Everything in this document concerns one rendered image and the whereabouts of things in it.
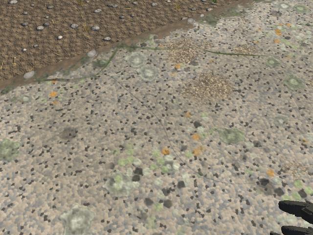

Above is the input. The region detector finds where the robot right hand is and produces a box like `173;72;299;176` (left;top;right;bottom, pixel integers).
270;200;313;235

